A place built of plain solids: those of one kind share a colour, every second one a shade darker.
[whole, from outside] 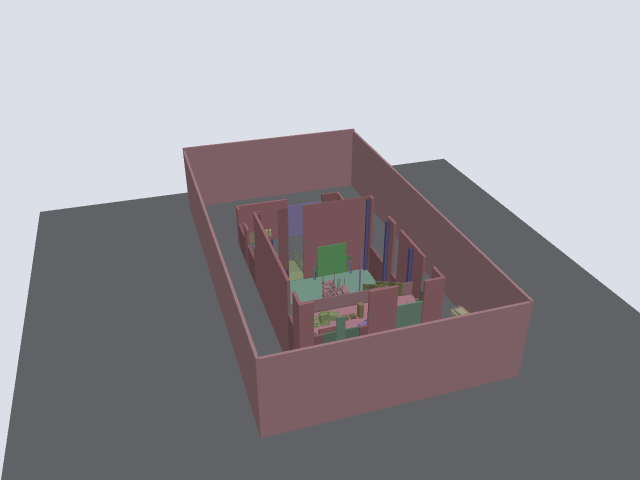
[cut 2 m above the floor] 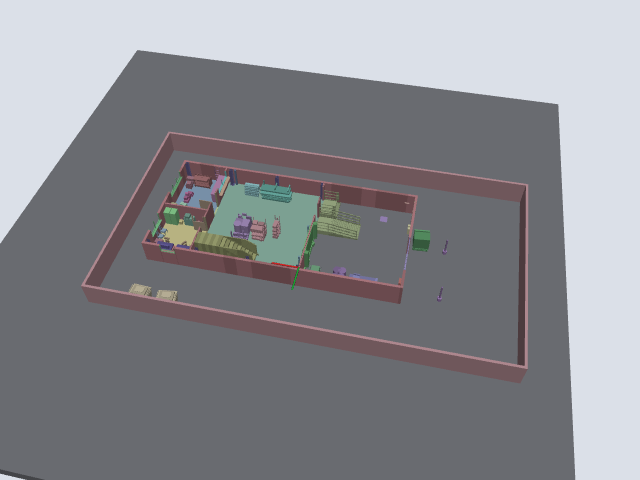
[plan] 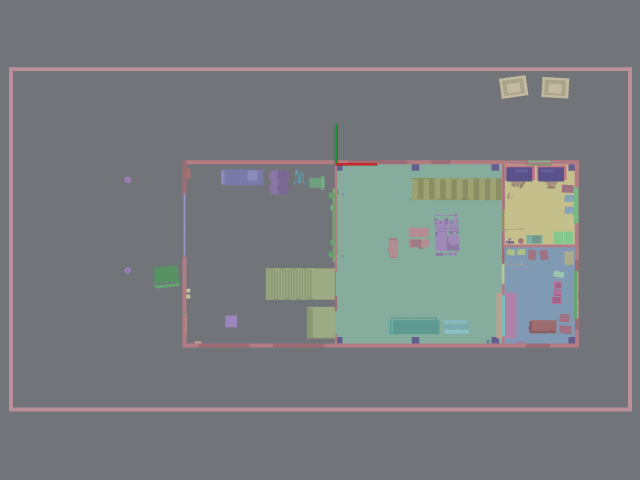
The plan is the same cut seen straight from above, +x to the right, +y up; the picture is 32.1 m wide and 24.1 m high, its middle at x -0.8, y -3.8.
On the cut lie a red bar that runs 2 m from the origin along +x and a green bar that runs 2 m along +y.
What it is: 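A works' own stores building on a factory's ground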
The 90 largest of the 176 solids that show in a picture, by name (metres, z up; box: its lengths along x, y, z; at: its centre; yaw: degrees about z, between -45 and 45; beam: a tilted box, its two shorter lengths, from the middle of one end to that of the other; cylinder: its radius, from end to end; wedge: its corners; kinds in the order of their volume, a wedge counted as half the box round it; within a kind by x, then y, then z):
{
 "yard_bound_1": {"box": [0.2, 17.29, 6.29], "at": [-16.31, -3.76, 3.1]},
 "yard_bound_2": {"box": [31.28, 0.2, 6.05], "at": [-0.78, -12.31, 2.98]},
 "yard_bound_3": {"box": [31.28, 0.2, 6.1], "at": [-0.78, 4.78, 3.0]},
 "yard_bound_4": {"box": [0.2, 17.29, 5.99], "at": [14.76, -3.76, 2.95]},
 "wall_1": {"box": [0.2, 4.56, 3.85], "at": [-7.6, -6.92, 1.88]},
 "wall_2": {"box": [0.2, 1.66, 3.85], "at": [-7.6, -0.62, 1.88]},
 "wall_3": {"box": [0.81, 0.2, 3.85], "at": [-7.3, -9.1, 1.88]},
 "wall_4": {"box": [2.56, 0.2, 2.45], "at": [-5.62, -9.1, 1.18]},
 "wall_5": {"box": [7.7, 0.2, 3.85], "at": [-3.85, 0.1, 1.88]},
 "wall_6": {"box": [1.21, 0.2, 3.85], "at": [-3.75, -9.1, 1.88]},
 "wall_7": {"box": [2.56, 0.2, 2.45], "at": [-1.88, -9.1, 1.18]},
 "wall_8": {"box": [0.61, 0.2, 3.85], "at": [-0.3, -9.1, 1.88]},
 "wall_9": {"box": [0.06, 5.4, 3.85], "at": [-0.03, -2.7, 1.88]},
 "wall_10": {"box": [0.06, 0.75, 7.03], "at": [0.03, -6.97, 3.46]},
 "wall_11": {"box": [0.06, 5.4, 7.03], "at": [0.03, -2.7, 3.46]},
 "wall_12": {"box": [0.61, 0.2, 7.03], "at": [0.3, 0.1, 3.46]},
 "wall_13": {"box": [3.01, 0.2, 2.79], "at": [2.1, 0.1, 1.34]},
 "wall_14": {"box": [8.4, 0.2, 7.03], "at": [4.2, -9.1, 3.46]},
 "wall_15": {"box": [1.21, 0.2, 7.03], "at": [4.2, 0.1, 3.46]},
 "wall_16": {"box": [0.96, 0.2, 2.79], "at": [5.28, 0.1, 1.34]},
 "wall_17": {"box": [2.66, 0.2, 7.03], "at": [7.08, 0.1, 3.46]},
 "wall_18": {"box": [0.06, 2.25, 3.21], "at": [8.37, -1.13, 1.55]},
 "wall_19": {"box": [0.06, 2.25, 3.09], "at": [8.43, -1.13, 1.5]},
 "wall_20": {"box": [1.16, 0.2, 7.03], "at": [8.97, -9.1, 3.46]},
 "wall_21": {"box": [1.16, 0.2, 7.03], "at": [8.97, 0.1, 3.46]},
 "wall_22": {"box": [1.21, 0.2, 4.49], "at": [10.15, -9.1, 2.19]},
 "wall_23": {"box": [1.16, 0.2, 1.39], "at": [10.18, 0.1, 0.65]},
 "wall_24": {"box": [3.6, 0.06, 3.09], "at": [10.2, -4.13, 1.5]},
 "wall_25": {"box": [3.6, 0.06, 3.09], "at": [10.2, -4.07, 1.5]},
 "wall_26": {"box": [1.46, 0.2, 7.03], "at": [11.47, -9.1, 3.46]},
 "wall_27": {"box": [1.41, 0.2, 7.03], "at": [11.5, 0.1, 3.46]},
 "wall_28": {"box": [0.2, 0.91, 7.03], "at": [12.1, -8.75, 3.46]},
 "wall_29": {"box": [0.2, 0.56, 4.49], "at": [12.1, -8.03, 2.19]},
 "wall_30": {"box": [0.2, 0.96, 1.49], "at": [12.1, -7.28, 0.69]},
 "wall_31": {"box": [0.2, 0.96, 1.49], "at": [12.1, -5.83, 0.69]},
 "wall_32": {"box": [0.2, 0.56, 4.49], "at": [12.1, -5.08, 2.19]},
 "wall_33": {"box": [0.2, 0.71, 7.03], "at": [12.1, -4.45, 3.46]},
 "wall_34": {"box": [0.2, 1.16, 7.03], "at": [12.1, -3.52, 3.46]},
 "wall_35": {"box": [0.2, 1.81, 1.29], "at": [12.1, -2.05, 0.59]},
 "wall_36": {"box": [0.2, 1.36, 7.03], "at": [12.1, -0.47, 3.46]},
 "raised_floor_stock_1": {"box": [8.53, 9.13, 0.39], "at": [4.2, -4.5, 0.14]},
 "stair_railpanel_1": {"box": [0.3, 1.1, 0.73], "at": [4.82, -1.25, 0.66]},
 "stair_railpanel_2": {"box": [0.3, 1.1, 0.9], "at": [5.1, -1.25, 0.74]},
 "stair_railpanel_3": {"box": [0.3, 1.1, 1.07], "at": [5.38, -1.25, 0.83]},
 "stair_railpanel_4": {"box": [0.3, 1.1, 1.24], "at": [5.66, -1.25, 0.91]},
 "stair_railpanel_5": {"box": [0.3, 1.1, 1.41], "at": [5.94, -1.25, 1.0]},
 "stair_railpanel_6": {"box": [0.3, 1.1, 1.59], "at": [6.22, -1.25, 1.08]},
 "stair_railpanel_7": {"box": [0.3, 1.1, 1.76], "at": [6.5, -1.25, 1.17]},
 "stair_railpanel_8": {"box": [0.3, 1.1, 1.93], "at": [6.78, -1.25, 1.25]},
 "stair_railpanel_9": {"box": [0.3, 1.1, 2.1], "at": [7.06, -1.25, 1.34]},
 "stair_railpanel_10": {"box": [0.3, 1.1, 2.27], "at": [7.34, -1.25, 1.42]},
 "stair_railpanel_11": {"box": [0.3, 1.1, 2.44], "at": [7.62, -1.25, 1.51]},
 "stair_railpanel_12": {"box": [0.3, 1.1, 2.61], "at": [7.9, -1.25, 1.59]},
 "stair_railpanel_13": {"box": [0.3, 1.1, 2.78], "at": [8.18, -1.25, 1.68]},
 "raised_floor_crib_1": {"box": [3.73, 5.03, 0.39], "at": [10.2, -6.55, 0.14]},
 "raised_floor_deck_1": {"box": [3.72, 9.06, 0.2], "at": [10.17, -4.5, 3.14]},
 "raised_floor_office_1": {"box": [3.73, 4.23, 0.39], "at": [10.2, -2.05, 0.14]},
 "door_landing_1": {"box": [2.25, 1.6, 0.07], "at": [-2.27, -6.0, -0.01]},
 "door_landing_2": {"box": [2.04, 1.6, 0.1], "at": [-2.17, -6.0, 0.0]},
 "door_landing_3": {"box": [1.9, 1.6, 0.12], "at": [-2.1, -6.0, 0.01]},
 "door_landing_4": {"box": [1.69, 1.6, 0.15], "at": [-2.0, -6.0, 0.03]},
 "door_landing_5": {"box": [1.55, 1.6, 0.17], "at": [-1.93, -6.0, 0.04]},
 "door_landing_6": {"box": [1.34, 1.6, 0.2], "at": [-1.82, -6.0, 0.05]},
 "door_landing_7": {"box": [1.2, 1.6, 0.23], "at": [-1.75, -6.0, 0.06]},
 "door_landing_8": {"box": [0.99, 1.6, 0.26], "at": [-1.65, -6.0, 0.08]},
 "door_landing_9": {"box": [0.85, 1.6, 0.28], "at": [-1.57, -6.0, 0.09]},
 "door_landing_10": {"box": [0.64, 1.6, 0.3], "at": [-1.47, -6.0, 0.1]},
 "door_landing_11": {"box": [1.1, 1.6, 0.39], "at": [-0.61, -7.95, 0.14]},
 "door_landing_12": {"box": [1.1, 1.6, 0.39], "at": [-0.61, -6.0, 0.14]},
 "rack1n_high_1": {"box": [0.55, 0.78, 1.08], "at": [5.29, -3.96, 0.83]},
 "rack1n_high_2": {"box": [0.98, 0.73, 1.08], "at": [5.68, -3.96, 0.83]},
 "rack1n_high_3": {"cylinder": 0.3, "from": [5.91, -3.78, 0.48], "to": [5.91, -3.78, 1.36]},
 "bay_door_1": {"box": [0.3, 0.3, 2.8], "at": [-0.21, -4.52, 1.72]},
 "bay_door_2": {"box": [0.3, 0.3, 2.8], "at": [-0.21, -1.58, 1.72]},
 "bay_door_3": {"box": [0.05, 2.4, 2.85], "at": [-0.09, -3.05, 1.72]},
 "bay_door_4": {"box": [0.06, 2.4, 2.85], "at": [0.09, -3.05, 1.72]},
 "beyond_pallets_1": {"box": [1.23, 0.79, 1.06], "at": [-8.52, -5.52, 0.88], "yaw": 5.9},
 "pallet_load_1": {"cylinder": 0.3, "from": [-3.06, -0.6, 0.14], "to": [-3.06, -0.6, 1.01]},
 "pallet_load_2": {"cylinder": 0.3, "from": [-3.03, -1.2, 0.14], "to": [-3.03, -1.2, 1.01]},
 "pallet_load_3": {"cylinder": 0.3, "from": [-2.65, -1.19, 0.14], "to": [-2.65, -1.19, 1.01]},
 "pallet_load_4": {"cylinder": 0.3, "from": [-2.65, -0.59, 0.14], "to": [-2.65, -0.59, 1.01]},
 "wall_over_deck_1": {"box": [0.1, 4.16, 2.22], "at": [12.06, -2.05, 4.33]},
 "filing_tall_1": {"box": [0.47, 0.62, 1.37], "at": [11.16, -3.68, 0.97]},
 "filing_tall_2": {"box": [0.47, 0.62, 1.37], "at": [11.68, -3.68, 0.97]},
 "roller_shutter_1": {"box": [0.06, 3.06, 3.15], "at": [-7.62, -3.05, 1.52]},
 "bar_rack_1": {"box": [2.59, 0.72, 0.15], "at": [3.92, -8.17, 0.82]},
 "bar_rack_2": {"box": [2.48, 0.71, 0.14], "at": [3.95, -8.18, 1.23]},
 "deck_rail_railpanel_1": {"box": [0.06, 7.2, 0.95], "at": [8.34, -5.4, 3.81]},
 "wheelie_bin_1": {"box": [0.62, 0.51, 1.12], "at": [-1.02, -0.93, 0.51]},
 "printer_stand_1": {"box": [0.81, 0.45, 0.77], "at": [9.97, -3.77, 0.68]}
}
